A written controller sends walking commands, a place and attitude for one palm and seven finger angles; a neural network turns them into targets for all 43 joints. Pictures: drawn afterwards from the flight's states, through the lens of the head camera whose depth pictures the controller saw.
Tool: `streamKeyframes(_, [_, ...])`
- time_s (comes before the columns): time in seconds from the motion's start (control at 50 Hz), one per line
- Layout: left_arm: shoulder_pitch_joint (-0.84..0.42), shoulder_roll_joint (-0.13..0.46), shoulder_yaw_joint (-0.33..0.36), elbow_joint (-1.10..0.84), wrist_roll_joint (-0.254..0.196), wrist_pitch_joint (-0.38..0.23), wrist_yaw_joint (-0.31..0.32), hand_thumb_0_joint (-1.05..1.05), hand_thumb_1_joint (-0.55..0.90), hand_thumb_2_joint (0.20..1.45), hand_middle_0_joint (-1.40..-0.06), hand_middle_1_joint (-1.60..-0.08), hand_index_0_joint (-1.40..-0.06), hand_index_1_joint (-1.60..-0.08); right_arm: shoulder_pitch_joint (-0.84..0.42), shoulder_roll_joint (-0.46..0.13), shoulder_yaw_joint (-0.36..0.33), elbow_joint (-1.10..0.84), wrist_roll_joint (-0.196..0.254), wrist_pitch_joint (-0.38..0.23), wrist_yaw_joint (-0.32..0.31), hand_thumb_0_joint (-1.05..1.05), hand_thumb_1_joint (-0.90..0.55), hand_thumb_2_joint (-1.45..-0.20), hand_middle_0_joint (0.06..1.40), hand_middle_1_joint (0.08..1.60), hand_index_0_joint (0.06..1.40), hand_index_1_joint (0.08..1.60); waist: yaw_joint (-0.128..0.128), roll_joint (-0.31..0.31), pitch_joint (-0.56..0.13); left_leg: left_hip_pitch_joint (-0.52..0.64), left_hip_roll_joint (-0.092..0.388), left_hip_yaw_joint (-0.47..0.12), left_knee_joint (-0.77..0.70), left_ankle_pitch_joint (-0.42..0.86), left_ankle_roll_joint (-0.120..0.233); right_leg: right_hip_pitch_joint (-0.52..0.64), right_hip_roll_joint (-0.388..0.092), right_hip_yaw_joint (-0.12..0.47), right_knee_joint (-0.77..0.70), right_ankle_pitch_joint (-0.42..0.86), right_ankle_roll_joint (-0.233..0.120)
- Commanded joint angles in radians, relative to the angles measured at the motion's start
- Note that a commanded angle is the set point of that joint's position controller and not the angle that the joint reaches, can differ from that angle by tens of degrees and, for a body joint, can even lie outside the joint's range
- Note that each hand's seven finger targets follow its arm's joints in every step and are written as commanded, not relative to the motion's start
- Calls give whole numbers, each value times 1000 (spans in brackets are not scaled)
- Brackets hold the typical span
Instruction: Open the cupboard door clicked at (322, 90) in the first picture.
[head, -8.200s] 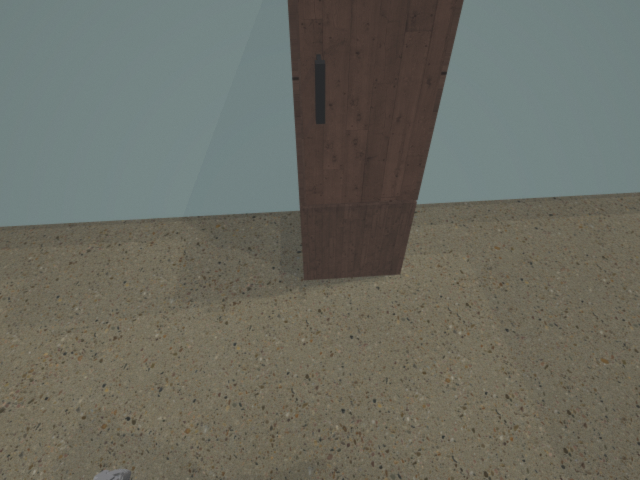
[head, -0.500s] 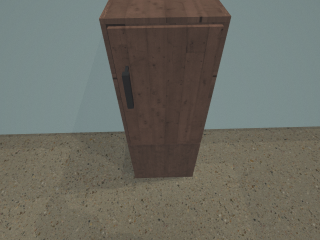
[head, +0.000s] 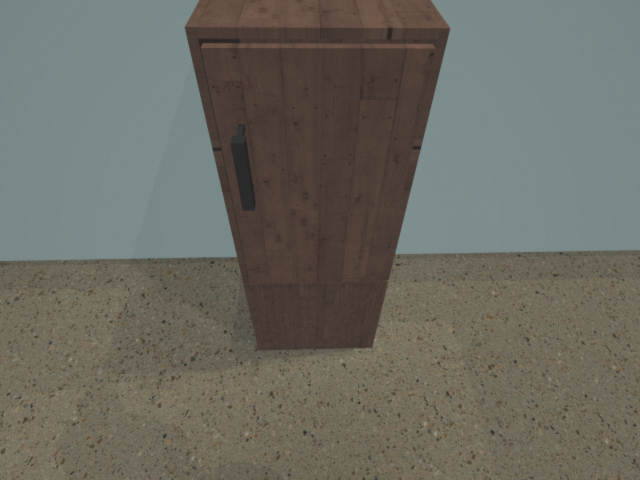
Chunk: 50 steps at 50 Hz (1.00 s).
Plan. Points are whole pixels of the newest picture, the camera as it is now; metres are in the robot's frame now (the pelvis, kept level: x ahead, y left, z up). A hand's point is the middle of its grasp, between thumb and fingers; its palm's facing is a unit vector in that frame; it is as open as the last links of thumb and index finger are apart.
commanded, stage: look again from close up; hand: left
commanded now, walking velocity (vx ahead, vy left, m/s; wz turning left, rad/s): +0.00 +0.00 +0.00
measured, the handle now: (245, 168) +0.61 +0.17 +0.04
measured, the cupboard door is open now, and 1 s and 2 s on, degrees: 0 0 0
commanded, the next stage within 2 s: shuffle to correct the standing spot in 0.54 s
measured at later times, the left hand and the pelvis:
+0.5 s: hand out of the picture +0.06 +0.23 -0.17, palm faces +0.03 -0.96 -0.27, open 7.4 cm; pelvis +0.00 +0.02 -0.01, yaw +0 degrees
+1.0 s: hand out of the picture -0.05 +0.18 -0.18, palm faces +0.05 -0.98 -0.18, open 7.4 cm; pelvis +0.01 +0.01 -0.01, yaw +1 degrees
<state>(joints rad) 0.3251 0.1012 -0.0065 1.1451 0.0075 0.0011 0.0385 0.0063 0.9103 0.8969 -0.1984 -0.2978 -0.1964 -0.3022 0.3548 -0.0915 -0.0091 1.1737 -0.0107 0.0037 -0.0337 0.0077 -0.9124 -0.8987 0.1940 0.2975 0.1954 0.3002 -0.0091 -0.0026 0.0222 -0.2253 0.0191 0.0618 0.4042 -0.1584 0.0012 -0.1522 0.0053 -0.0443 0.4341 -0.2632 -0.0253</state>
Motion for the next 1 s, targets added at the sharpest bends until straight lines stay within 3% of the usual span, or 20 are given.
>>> streamKeyframes(0.0, [22,216,35,-120,10,-44,11,0,900,900,-200,-300,-200,-300,-64,-208,-36,-176,-16,-34,10,0,-900,-900,200,300,200,300,9,49,43,-25,61,-111,50,-77,21,-162,-127,136,-76,-100,-30])
streamKeyframes(0.02, [19,215,30,-133,12,-49,10,0,900,900,-200,-300,-200,-300,-32,-185,-36,-183,-15,-36,5,0,-900,-900,200,300,200,300,-15,23,-50,-11,46,-113,107,-29,23,-115,-148,154,-86,-40,-41])
streamKeyframes(0.04, [18,195,34,-142,12,-49,10,0,900,900,-200,-300,-200,-300,-12,-164,-36,-186,-14,-34,5,0,-900,-900,200,300,200,300,-22,-5,-79,-10,42,-99,127,-29,21,-118,-164,169,-93,-46,-48])
streamKeyframes(0.08, [18,168,28,-157,11,-40,13,0,900,900,-200,-300,-200,-300,4,-132,-24,-195,-16,-24,9,0,-900,-900,200,300,200,300,-26,-69,-23,-32,36,-85,130,-34,24,-142,-158,162,-98,-53,-49])
streamKeyframes(0.12, [18,171,33,-169,12,-37,15,0,900,900,-200,-300,-200,-300,-9,-150,-29,-203,-12,-26,9,0,-900,-900,200,300,200,300,-18,-25,34,-44,49,-92,97,22,31,-144,-129,131,-55,31,-42])
streamKeyframes(0.16, [31,190,39,-181,11,-37,15,0,900,900,-200,-300,-200,-300,-30,-189,-35,-213,-9,-34,6,0,-900,-900,200,300,200,300,-2,8,2,-26,72,-109,86,140,45,-90,-103,102,8,177,-33])
streamKeyframes(0.22, [37,203,39,-192,10,-30,13,0,900,900,-200,-300,-200,-300,-61,-210,-36,-226,-8,-32,5,0,-900,-900,200,300,200,300,8,3,-5,-11,82,-107,85,191,52,-74,-98,86,27,212,-22])
streamKeyframes(0.28, [9,224,41,-214,11,-25,9,0,900,900,-200,-300,-200,-300,-103,-236,-37,-238,-9,-31,9,0,-900,-900,200,300,200,300,12,20,13,-14,84,-111,61,148,55,-79,-96,86,13,168,-16])
streamKeyframes(0.32, [-11,240,41,-221,12,-24,6,0,900,900,-200,-300,-200,-300,-128,-252,-39,-242,-10,-28,12,0,-900,-900,200,300,200,300,8,-2,31,-23,80,-114,42,89,52,-89,-97,93,-5,127,-14])
streamKeyframes(0.44, [-49,280,41,-223,13,-26,-4,0,900,900,-200,-300,-200,-300,-180,-290,-36,-241,-9,-31,19,0,-900,-900,200,300,200,300,9,23,10,1,84,-123,-9,27,47,-75,-105,95,-43,87,-7])
streamKeyframes(0.62, [-58,290,35,-182,13,-24,-9,0,900,900,-200,-300,-200,-300,-187,-312,-30,-200,-6,-31,23,0,-900,-900,200,300,200,300,10,12,12,6,89,-141,-77,-58,41,-54,-113,94,-88,41,1])
streamKeyframes(0.66, [-14,214,16,-145,11,-14,-8,0,900,900,-200,-300,-200,-300,-152,-245,-14,-170,-9,-21,25,0,-900,-900,200,300,200,300,6,11,6,4,94,-153,-103,-155,33,-51,-106,69,-84,-17,17])
streamKeyframes(0.74, [39,202,22,-129,22,5,-14,0,900,900,-200,-300,-200,-300,-117,-273,-31,-152,-13,-3,21,0,-900,-900,200,300,200,300,10,60,58,-75,137,-248,-189,-418,62,-72,-66,15,-8,-128,20])
streamKeyframes(0.8, [77,183,27,-126,26,11,-22,0,900,900,-200,-300,-200,-300,-90,-282,-44,-148,-13,0,12,0,-900,-900,200,300,200,300,15,73,76,-91,167,-287,-203,-461,87,-88,-52,2,22,-122,13])
streamKeyframes(0.88, [125,164,34,-113,23,7,-26,0,900,900,-200,-300,-200,-300,-54,-251,-54,-136,-12,-4,3,0,-900,-900,200,300,200,300,15,49,66,-89,155,-248,-142,-388,85,-73,-60,22,-11,-100,-3])
streamKeyframes(0.92, [149,149,38,-107,22,5,-26,0,900,900,-200,-300,-200,-300,-40,-229,-54,-127,-11,-7,-1,0,-900,-900,200,300,200,300,15,28,73,-100,139,-198,-90,-349,76,-74,-74,44,-36,-115,-14])
streamKeyframes(0.98, [189,156,46,-90,19,0,-20,0,900,900,-200,-300,-200,-300,-29,-169,-42,-123,-9,-15,-3,0,-900,-900,200,300,200,300,21,-93,80,-165,61,-64,95,-224,50,-22,-126,145,-115,-127,-61])
